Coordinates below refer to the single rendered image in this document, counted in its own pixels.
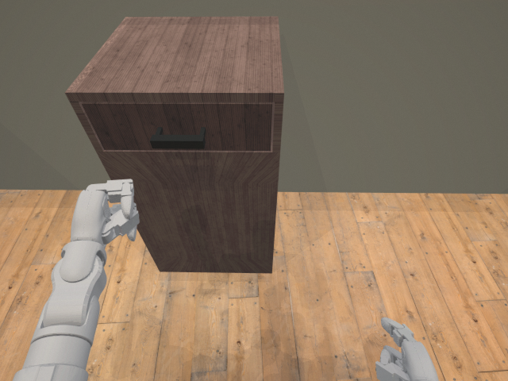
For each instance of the right robot hand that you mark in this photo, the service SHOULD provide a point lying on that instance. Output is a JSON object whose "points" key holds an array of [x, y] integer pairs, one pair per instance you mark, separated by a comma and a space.
{"points": [[413, 364]]}

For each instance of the left robot forearm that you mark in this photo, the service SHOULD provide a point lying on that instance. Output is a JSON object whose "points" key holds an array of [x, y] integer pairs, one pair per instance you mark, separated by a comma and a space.
{"points": [[61, 343]]}

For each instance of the handle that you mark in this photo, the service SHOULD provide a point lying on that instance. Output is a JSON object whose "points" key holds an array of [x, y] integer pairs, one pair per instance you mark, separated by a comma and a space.
{"points": [[178, 141]]}

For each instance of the drawer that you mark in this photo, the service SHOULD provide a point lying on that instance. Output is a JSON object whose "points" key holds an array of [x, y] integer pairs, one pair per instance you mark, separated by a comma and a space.
{"points": [[230, 126]]}

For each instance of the left robot hand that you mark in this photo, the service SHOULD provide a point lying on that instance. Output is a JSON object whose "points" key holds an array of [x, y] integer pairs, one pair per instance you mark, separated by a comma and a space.
{"points": [[92, 212]]}

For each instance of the cabinet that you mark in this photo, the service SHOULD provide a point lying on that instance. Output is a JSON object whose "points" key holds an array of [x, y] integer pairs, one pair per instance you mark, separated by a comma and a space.
{"points": [[199, 211]]}

